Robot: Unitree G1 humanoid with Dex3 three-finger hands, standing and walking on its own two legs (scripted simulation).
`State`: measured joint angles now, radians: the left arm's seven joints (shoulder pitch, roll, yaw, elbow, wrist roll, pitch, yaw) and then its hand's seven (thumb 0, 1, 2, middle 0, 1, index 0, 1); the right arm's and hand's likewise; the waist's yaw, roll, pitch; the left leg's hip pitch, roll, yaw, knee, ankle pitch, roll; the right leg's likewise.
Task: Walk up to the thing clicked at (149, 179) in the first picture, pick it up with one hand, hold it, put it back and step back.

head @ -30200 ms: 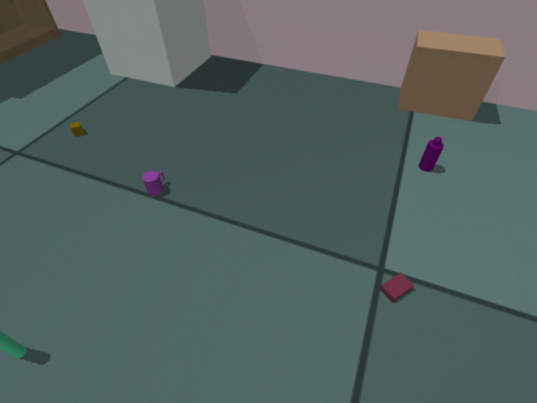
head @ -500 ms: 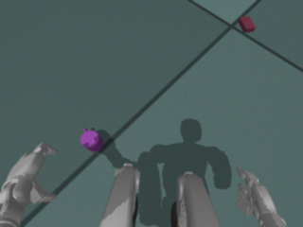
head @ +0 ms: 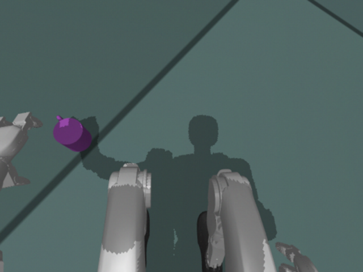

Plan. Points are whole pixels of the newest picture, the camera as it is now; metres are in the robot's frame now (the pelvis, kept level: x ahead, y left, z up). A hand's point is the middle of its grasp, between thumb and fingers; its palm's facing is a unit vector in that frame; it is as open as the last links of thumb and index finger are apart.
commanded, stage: rise first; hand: left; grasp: from above
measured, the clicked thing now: (70, 131) +0.45 +0.39 -0.33
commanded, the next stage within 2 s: approach in 1.12 s
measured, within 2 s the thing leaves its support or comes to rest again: neither
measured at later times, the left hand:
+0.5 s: hand (33, 146) +0.36 +0.41 -0.19, palm faces -0.43 -0.11 -0.90, open 14.1 cm
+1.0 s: hand (44, 139) +0.39 +0.40 -0.21, palm faces -0.43 -0.11 -0.90, open 14.1 cm
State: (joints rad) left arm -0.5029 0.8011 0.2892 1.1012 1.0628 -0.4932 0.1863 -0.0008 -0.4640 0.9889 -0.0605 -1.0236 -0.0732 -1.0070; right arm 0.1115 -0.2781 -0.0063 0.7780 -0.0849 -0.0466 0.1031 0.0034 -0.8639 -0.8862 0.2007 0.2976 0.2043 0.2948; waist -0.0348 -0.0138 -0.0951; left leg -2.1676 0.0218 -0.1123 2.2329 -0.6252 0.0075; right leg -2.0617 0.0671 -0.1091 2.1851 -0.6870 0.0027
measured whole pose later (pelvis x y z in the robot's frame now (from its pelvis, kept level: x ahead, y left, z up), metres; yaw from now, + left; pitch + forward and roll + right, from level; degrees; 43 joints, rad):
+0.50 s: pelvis +0.01 +0.00 -0.05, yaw -2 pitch +31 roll -9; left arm -0.67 0.89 0.28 1.30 1.29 -0.49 0.37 0.00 -0.50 0.99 -0.08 -0.98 -0.08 -0.98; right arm 0.01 -0.26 0.03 0.79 -0.16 0.01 0.13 0.00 -0.90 -0.89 0.20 0.30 0.20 0.29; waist -0.07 -0.05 -0.06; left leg -2.30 0.02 -0.14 2.40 -0.65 0.01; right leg -2.17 0.07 -0.14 2.34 -0.72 0.01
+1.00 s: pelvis +0.01 +0.00 -0.06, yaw -4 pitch +30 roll -10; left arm -0.70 0.93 0.29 1.34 1.29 -0.47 0.38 0.00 -0.52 1.00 -0.08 -1.01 -0.08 -1.01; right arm 0.04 -0.27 0.06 0.79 -0.18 0.01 0.14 0.00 -0.90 -0.90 0.20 0.30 0.20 0.29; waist -0.11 -0.06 -0.02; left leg -2.33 0.03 -0.16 2.46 -0.67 0.01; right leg -2.20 0.09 -0.16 2.38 -0.72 0.01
